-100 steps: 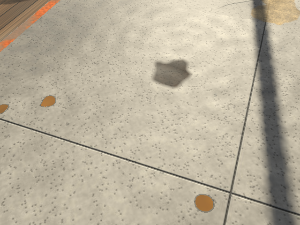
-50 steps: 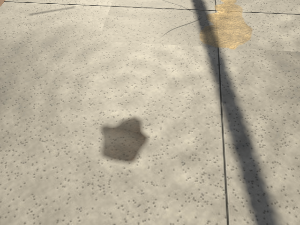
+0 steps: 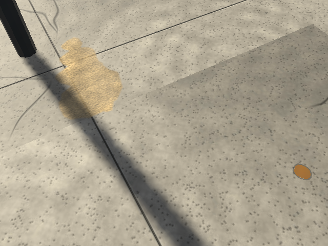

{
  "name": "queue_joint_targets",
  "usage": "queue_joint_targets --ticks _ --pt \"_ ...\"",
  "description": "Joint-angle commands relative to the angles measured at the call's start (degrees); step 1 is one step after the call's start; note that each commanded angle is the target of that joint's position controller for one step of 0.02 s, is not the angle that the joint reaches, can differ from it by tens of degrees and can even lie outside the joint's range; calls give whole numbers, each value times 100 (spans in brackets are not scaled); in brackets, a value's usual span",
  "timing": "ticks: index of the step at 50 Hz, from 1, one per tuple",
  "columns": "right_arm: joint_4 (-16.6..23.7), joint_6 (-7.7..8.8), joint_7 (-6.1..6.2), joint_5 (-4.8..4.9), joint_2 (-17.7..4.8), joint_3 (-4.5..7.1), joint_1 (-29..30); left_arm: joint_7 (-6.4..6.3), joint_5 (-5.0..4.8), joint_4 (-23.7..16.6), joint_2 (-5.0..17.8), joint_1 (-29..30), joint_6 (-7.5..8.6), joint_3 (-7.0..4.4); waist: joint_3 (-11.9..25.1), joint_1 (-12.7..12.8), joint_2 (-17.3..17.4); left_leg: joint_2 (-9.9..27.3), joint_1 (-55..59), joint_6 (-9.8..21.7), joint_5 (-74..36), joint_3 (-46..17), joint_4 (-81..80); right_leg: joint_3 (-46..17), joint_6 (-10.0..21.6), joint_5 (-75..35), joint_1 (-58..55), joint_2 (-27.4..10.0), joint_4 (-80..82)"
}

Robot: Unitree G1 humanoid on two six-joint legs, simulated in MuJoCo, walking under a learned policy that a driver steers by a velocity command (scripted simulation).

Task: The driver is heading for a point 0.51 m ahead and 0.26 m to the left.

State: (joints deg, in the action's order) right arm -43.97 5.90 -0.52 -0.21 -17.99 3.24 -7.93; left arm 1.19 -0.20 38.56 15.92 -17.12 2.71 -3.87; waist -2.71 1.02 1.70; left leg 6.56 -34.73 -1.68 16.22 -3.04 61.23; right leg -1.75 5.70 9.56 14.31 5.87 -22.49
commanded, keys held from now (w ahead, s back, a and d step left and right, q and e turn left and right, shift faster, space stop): w+q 0.58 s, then no key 0.42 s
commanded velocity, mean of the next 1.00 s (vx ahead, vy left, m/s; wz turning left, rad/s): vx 0.39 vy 0.00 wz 0.24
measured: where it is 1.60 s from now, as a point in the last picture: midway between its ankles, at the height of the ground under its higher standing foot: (148, 219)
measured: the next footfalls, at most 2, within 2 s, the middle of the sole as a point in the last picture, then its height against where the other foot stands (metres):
left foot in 0.32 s outside the picture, level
right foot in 0.78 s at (171, 195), level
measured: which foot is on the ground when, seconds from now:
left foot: up 0.00-0.30, down 0.32-0.80, up 0.82-1.00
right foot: down 0.00-0.34, up 0.36-0.76, down 0.78-1.00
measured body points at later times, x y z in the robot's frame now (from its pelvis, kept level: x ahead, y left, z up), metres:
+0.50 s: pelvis +0.30 +0.09 +0.00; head +0.33 +0.10 +0.44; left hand +0.39 +0.38 -0.11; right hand +0.45 -0.17 -0.11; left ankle +0.32 +0.16 -0.74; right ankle +0.29 -0.07 -0.66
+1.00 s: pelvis +0.51 +0.09 -0.01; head +0.55 +0.10 +0.44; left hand +0.58 +0.37 -0.11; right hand +0.71 -0.13 -0.13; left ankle +0.44 +0.22 -0.71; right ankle +0.63 +0.02 -0.74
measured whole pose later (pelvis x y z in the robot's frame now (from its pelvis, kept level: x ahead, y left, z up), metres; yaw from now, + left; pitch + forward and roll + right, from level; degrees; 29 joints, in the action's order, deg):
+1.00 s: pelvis +0.51 +0.09 -0.01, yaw +20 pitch +1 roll +0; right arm -42.2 -2.1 1.5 0.1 -16.3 2.3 -13.0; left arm 1.0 1.4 41.5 12.4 -7.7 2.2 -1.2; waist -2.4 0.0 1.4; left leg 0.9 -21.9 -4.2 27.9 -4.3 48.6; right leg 0.0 1.9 6.2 22.3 1.9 -27.1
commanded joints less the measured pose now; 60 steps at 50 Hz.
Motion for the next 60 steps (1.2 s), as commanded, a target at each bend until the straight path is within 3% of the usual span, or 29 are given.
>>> queue_joint_targets --ticks 1,6,11,14,16,17,18,19,20,21,22,25,30,35,38,39,40,41,42,43,44,45,47,50,53,54,55,57,60 --pt "195 -60 4 -34 -338 67 -227 -109 17 -360 799 245 172 -193 435 -165 -464 147 -207 -184 -952 93 -727 -1012 1041 -1869 -285 -1484 1107" --pt "368 -20 -109 102 -199 -38 587 -123 22 -36 893 -124 217 -176 111 278 -532 -54 24 3 -2619 257 -2349 -442 682 -1035 -460 -1445 1292" --pt "648 -3 -282 157 -290 -29 965 -126 -1 298 968 -355 162 -226 -170 388 -475 -227 -636 382 -1864 173 -2870 -318 558 -1463 -1707 -1960 1003" --pt "645 -19 -342 117 -445 53 488 -200 -3 294 1089 -153 67 -265 220 71 -649 -590 88 651 -1089 479 -2926 -17 301 -3600 -2054 -1963 219" --pt "360 -61 -269 84 -881 295 -856 -284 21 198 1046 -20 -9 -219 1100 -633 -485 -895 2190 973 -1379 554 -3028 459 -42 -4601 -1417 -1548 -1761" --pt "348 -85 -201 47 -1471 452 -1557 -304 117 -30 707 -478 67 -93 1900 -628 502 405 4310 1758 -1470 -1599 -2993 657 -430 -2517 516 -989 -3927" --pt "317 -89 -220 160 -1341 409 -1680 -217 143 -22 370 -647 223 49 2496 -511 1466 1238 5582 2562 -627 -4239 -3996 -9 -712 2107 2211 42 -5454" --pt "340 -112 -202 180 -980 299 -1632 -102 -44 -97 803 -276 385 -24 2186 -732 879 1132 5566 2260 288 -4031 -4264 -663 -579 2052 2908 -361 -5800" --pt "420 -136 -162 141 -831 267 -1384 -53 -171 -259 846 250 474 -10 1484 -737 466 943 4863 2028 322 -3290 -4325 -553 -495 1652 3099 -614 -5595" --pt "485 -153 -145 97 -769 240 -1065 -65 -84 -345 803 539 522 3 880 -547 -77 748 3935 1901 -164 -2758 -4433 -444 -462 1324 3027 -830 -5029" --pt "568 -152 -123 56 -617 186 -819 -107 54 -351 857 608 501 -49 652 -356 -176 565 3294 1816 -753 -2370 -4542 -423 -483 1095 2673 -1010 -4510" --pt "693 -170 -61 46 -642 188 -616 -139 125 -333 718 307 349 -48 506 -39 136 321 2436 1908 -1759 -1914 -4776 -309 -693 949 2174 -1093 -3857" --pt "570 -227 93 125 -831 256 -815 -170 135 -469 419 1081 304 70 302 -256 205 -181 1848 1548 -2293 -1085 -4710 -100 -986 -771 1814 -836 -1932" --pt "306 -403 188 127 -697 215 -1342 -28 97 -526 444 1643 418 50 511 -567 393 -126 2439 1182 -2804 -1187 -3981 -49 -814 -1667 1275 -451 -733" --pt "341 -453 214 73 -599 187 -1124 2 160 -402 588 1214 484 -44 658 -237 474 -49 2917 961 -3212 -1463 -3201 -69 -486 -1571 819 -460 -181" --pt "413 -437 206 55 -502 157 -1023 -21 232 -333 693 889 525 -78 873 -56 396 -303 2805 771 -3285 -1356 -2703 -105 -316 -2466 131 -663 42" --pt "561 -384 188 -49 -273 70 -1148 -57 352 -341 1035 441 551 -130 1582 3 -212 -664 2071 519 -2029 -1161 -1582 -863 116 -4667 -1350 -1600 -521" --pt "364 -350 162 16 -65 -31 -2082 -67 344 -209 1009 107 430 -129 2388 -103 -1545 -1276 799 76 1615 -763 132 -2345 1279 -5906 -2905 -2911 -756" --pt "268 -380 119 45 -474 17 -2216 -32 115 -116 639 -102 331 -51 2681 -21 -1327 -1037 461 -45 2526 -880 636 -2924 1394 -4698 -2898 -3037 -614" --pt "331 -478 129 105 -703 101 -1689 -28 36 -148 554 150 254 -19 2060 81 -876 -859 202 -177 2226 -824 960 -2651 1158 -3432 -2361 -2744 -399" --pt "398 -594 166 107 -677 108 -1250 -34 78 -174 463 484 183 35 1587 57 -571 -718 163 -248 1936 -634 866 -2300 928 -2579 -1702 -2464 -163" --pt "463 -707 193 69 -605 111 -1028 -26 105 -193 357 865 130 102 1125 -71 -518 -553 271 -283 1758 -548 444 -1998 802 -1941 -969 -2262 77" --pt "414 -842 225 52 -283 42 -1123 -18 169 -161 458 1310 28 74 708 -335 -930 -468 1193 -314 1489 -165 -848 -1279 539 -1339 227 -1714 459" --pt "246 -801 228 -6 -100 -6 -1291 -58 151 -49 514 1251 -44 39 1020 -335 -1061 -543 2099 -260 520 82 -2072 -913 605 -1375 320 -1584 415" --pt "209 -796 187 -117 -116 0 -1168 -65 71 80 335 1172 -73 121 964 -396 -819 -554 2914 14 -769 132 -3297 -760 217 468 696 -1386 368" --pt "345 -796 198 -197 -283 14 -961 -49 113 164 226 1041 -61 167 775 -311 -581 -224 2953 179 -867 -263 -3466 -688 -105 1335 937 -1224 298" --pt "434 -804 228 -161 -638 86 -721 -29 163 173 303 876 -59 143 433 -35 -42 -16 2393 412 -101 -488 -3540 -391 -361 1739 929 -870 189" --pt "362 -726 203 -141 -314 32 -578 -63 153 196 312 1063 -69 133 120 -88 289 -221 1411 439 1143 -403 -3808 -131 -528 1052 226 -698 -195" --pt "326 -553 201 -108 -186 -3 -577 -117 119 349 265 869 -75 123 207 -54 312 -266 1588 249 164 -327 -3658 -116 -409 237 61 -727 -434"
